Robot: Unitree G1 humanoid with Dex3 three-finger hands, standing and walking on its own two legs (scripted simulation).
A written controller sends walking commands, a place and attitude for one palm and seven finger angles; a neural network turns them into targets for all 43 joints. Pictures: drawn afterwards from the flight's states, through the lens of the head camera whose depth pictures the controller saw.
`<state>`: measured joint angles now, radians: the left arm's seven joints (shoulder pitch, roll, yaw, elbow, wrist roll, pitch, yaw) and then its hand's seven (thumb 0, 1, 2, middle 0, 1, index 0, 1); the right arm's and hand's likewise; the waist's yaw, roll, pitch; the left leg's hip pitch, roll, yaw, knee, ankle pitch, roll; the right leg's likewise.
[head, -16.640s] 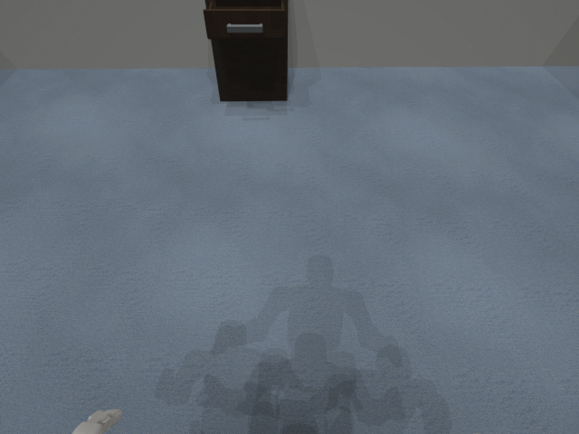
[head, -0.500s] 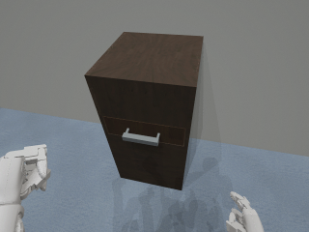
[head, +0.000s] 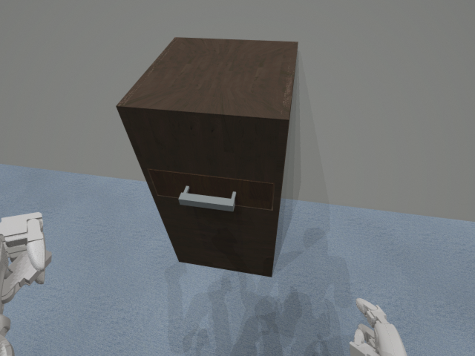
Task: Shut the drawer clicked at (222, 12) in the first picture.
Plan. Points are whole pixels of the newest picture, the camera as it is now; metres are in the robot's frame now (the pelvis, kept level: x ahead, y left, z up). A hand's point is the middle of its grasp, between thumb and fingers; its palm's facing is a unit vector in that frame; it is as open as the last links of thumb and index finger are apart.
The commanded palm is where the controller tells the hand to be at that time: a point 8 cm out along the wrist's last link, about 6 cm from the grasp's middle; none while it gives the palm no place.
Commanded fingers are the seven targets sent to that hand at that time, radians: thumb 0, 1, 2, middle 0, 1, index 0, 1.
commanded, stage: step back with the hand held close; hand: left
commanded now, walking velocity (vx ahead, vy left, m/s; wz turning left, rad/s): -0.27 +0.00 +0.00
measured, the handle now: (208, 196) +0.60 +0.14 -0.21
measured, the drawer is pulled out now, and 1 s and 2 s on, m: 0.00 0.00 0.00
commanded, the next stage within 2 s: stop stepping back and stand still in 1.50 s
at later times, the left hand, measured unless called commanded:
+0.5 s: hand (1, 311) +0.14 +0.27 +0.16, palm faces +0.38 -0.79 -0.48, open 3.2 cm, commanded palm +0.08 +0.31 +0.18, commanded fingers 0.00 0.90 0.90 -1.40 -1.60 -1.40 -1.60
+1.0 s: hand out of the picture +0.10 +0.26 +0.15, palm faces +0.29 -0.80 -0.52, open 3.3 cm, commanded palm +0.02 +0.30 +0.18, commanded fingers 0.00 0.90 0.90 -1.40 -1.60 -1.40 -1.60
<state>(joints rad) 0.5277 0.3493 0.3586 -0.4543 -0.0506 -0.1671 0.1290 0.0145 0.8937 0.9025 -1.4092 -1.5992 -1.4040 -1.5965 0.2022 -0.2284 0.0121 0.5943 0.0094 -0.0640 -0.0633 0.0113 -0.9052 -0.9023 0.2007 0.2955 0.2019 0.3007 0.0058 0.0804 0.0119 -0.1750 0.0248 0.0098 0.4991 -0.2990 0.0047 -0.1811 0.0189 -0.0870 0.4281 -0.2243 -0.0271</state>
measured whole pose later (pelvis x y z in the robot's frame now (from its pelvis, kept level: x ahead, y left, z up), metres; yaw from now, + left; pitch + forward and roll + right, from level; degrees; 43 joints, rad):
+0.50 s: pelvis -0.06 +0.03 -0.01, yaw +0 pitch +0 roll -1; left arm 0.60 0.37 0.37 -0.52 -0.03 -0.22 0.14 0.01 0.89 0.90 -1.41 -1.60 -1.40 -1.60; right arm 0.16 -0.20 0.01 0.54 0.01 -0.03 -0.07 0.01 -0.91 -0.90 0.20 0.30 0.20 0.30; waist 0.01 0.02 0.03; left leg -0.32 -0.03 0.04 0.55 -0.24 0.06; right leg -0.34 -0.04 -0.06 0.51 -0.17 0.01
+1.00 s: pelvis -0.11 +0.02 -0.01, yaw +0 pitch +3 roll -1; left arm 0.61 0.44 0.42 -0.62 -0.04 -0.28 0.13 0.01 0.90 0.90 -1.41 -1.60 -1.40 -1.60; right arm 0.12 -0.20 -0.01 0.58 -0.01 -0.07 -0.06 0.01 -0.90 -0.90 0.20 0.30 0.20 0.30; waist 0.00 -0.02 0.09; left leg -0.46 -0.01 0.01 0.55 -0.13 0.04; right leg -0.37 0.05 0.04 0.57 -0.25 0.00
